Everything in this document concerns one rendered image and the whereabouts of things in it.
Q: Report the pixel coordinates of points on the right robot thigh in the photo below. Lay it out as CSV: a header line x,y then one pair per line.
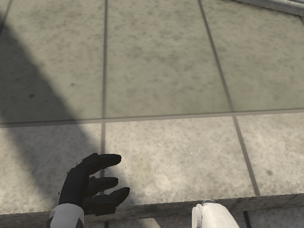
x,y
212,215

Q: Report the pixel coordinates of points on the robot left forearm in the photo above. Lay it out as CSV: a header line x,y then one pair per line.
x,y
66,215

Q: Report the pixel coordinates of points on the left robot hand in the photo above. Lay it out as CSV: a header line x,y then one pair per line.
x,y
79,188

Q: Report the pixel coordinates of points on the robot right shin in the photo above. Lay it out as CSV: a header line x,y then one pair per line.
x,y
208,201

